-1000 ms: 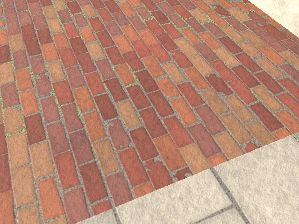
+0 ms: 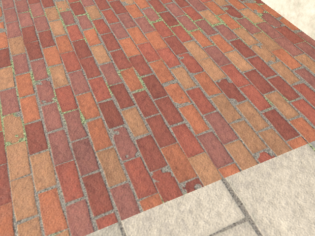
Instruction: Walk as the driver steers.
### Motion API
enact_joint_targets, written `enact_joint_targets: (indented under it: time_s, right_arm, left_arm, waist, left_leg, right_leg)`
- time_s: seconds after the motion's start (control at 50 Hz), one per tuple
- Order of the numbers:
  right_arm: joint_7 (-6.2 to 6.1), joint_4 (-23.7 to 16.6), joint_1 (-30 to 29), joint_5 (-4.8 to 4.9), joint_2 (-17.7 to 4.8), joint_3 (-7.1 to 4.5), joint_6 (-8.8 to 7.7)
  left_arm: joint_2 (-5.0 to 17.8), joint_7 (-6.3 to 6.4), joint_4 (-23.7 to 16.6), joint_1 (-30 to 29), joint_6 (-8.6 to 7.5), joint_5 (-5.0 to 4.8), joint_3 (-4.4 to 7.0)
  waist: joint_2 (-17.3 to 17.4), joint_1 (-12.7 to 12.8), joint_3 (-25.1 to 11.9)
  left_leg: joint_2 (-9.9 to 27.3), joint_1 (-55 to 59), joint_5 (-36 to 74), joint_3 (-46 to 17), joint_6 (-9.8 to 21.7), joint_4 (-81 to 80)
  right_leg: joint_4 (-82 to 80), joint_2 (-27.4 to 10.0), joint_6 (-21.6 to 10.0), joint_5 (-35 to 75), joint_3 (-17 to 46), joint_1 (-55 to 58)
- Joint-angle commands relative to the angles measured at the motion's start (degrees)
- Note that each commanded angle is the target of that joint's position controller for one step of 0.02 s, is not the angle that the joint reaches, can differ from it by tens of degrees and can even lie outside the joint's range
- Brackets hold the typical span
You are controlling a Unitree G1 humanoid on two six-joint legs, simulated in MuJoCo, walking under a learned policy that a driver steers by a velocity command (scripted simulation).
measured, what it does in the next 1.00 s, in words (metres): walks ahead: right foot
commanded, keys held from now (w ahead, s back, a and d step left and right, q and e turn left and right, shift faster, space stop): no key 0.38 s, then w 0.42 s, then w+q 0.20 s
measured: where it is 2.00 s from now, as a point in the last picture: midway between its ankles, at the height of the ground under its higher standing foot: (165, 198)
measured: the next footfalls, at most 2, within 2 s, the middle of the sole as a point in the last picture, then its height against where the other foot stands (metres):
right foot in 0.86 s outside the picture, level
left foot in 1.40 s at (156, 232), level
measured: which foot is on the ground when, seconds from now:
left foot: down 0.00-0.86, up 0.88-1.00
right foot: down 0.00-0.64, up 0.66-0.84, down 0.86-1.00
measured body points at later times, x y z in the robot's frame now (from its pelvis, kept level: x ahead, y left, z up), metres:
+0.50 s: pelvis +0.00 +0.00 +0.00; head +0.00 +0.00 +0.45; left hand -0.04 +0.22 -0.16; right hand -0.04 -0.22 -0.16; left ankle -0.02 +0.12 -0.73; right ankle -0.02 -0.12 -0.73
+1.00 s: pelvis +0.17 -0.08 +0.00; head +0.17 -0.10 +0.45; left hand +0.20 +0.17 -0.13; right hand +0.20 -0.34 -0.15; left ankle +0.09 +0.09 -0.63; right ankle +0.16 -0.16 -0.74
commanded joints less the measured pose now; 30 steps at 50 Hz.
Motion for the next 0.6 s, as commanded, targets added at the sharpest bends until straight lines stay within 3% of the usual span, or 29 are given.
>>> enact_joint_targets:
  time_s: [0.02, 0.38, 0.4, 0.44, 0.46, 0.5, 0.6]
  right_arm:
    - [-0.13, -0.3, 5.0, -0.01, -4.1, -0.60, -0.21]
    - [-0.11, -0.5, 6.1, 0.02, -3.7, -0.59, -0.44]
    - [-0.16, 0.0, 7.2, -0.02, -3.2, -0.51, -0.38]
    - [-0.48, -0.3, 7.3, 0.63, -4.9, -1.20, -0.27]
    - [-0.54, -0.9, 6.8, 0.82, -5.2, -1.37, -0.56]
    - [-0.27, -1.6, 7.1, 1.32, -4.7, -1.39, -1.99]
    - [0.97, -2.3, 10.1, 1.91, -5.5, -1.86, -4.91]
  left_arm:
    - [4.1, 0.13, -0.3, 5.0, -0.21, 0.01, 0.59]
    - [3.7, 0.12, -0.5, 6.1, -0.44, -0.01, 0.57]
    - [3.2, 0.17, 0.1, 7.2, -0.38, 0.01, 0.48]
    - [4.9, 0.49, -0.2, 7.3, -0.27, -0.64, 1.17]
    - [5.2, 0.55, -0.8, 6.9, -0.56, -0.82, 1.33]
    - [4.6, 0.28, -1.6, 7.1, -2.00, -1.30, 1.32]
    - [4.0, -1.07, -3.4, 6.7, -5.10, -1.79, 1.33]
  waist:
    - [0.0, 0.0, 3.0]
    - [0.0, 0.0, 3.1]
    - [0.1, 0.0, 1.5]
    - [0.1, 0.0, 3.5]
    - [0.1, 0.0, 6.2]
    - [0.1, 0.0, 8.8]
    - [1.7, -1.0, 7.6]
  left_leg:
    - [0.2, -2.2, 8.0, 0.1, 1.1, -5.2]
    - [0.3, -3.1, 6.6, -0.1, 1.2, -5.4]
    - [-0.3, -2.4, 1.2, 0.5, 1.4, -5.4]
    - [-1.3, -5.6, -17.5, 0.8, 3.2, -4.2]
    - [-0.5, -8.2, -23.5, -0.6, 4.3, -4.4]
    - [1.6, -10.3, -25.0, -3.3, 5.9, -4.3]
    - [4.2, -7.2, -22.6, -8.8, 9.1, -4.7]
  right_leg:
    - [-5.1, -0.2, -1.0, 8.0, 0.0, -2.2]
    - [-5.3, -0.3, -1.2, 6.6, 0.1, -3.1]
    - [-5.4, 0.3, -1.3, 1.2, -0.6, -2.4]
    - [-4.1, 1.4, -3.2, -17.4, -0.8, -5.6]
    - [-4.2, 0.5, -4.3, -23.4, 0.5, -8.3]
    - [-4.0, -1.5, -5.8, -24.7, 3.1, -10.5]
    - [0.2, -1.6, -7.4, -19.3, 4.2, -12.7]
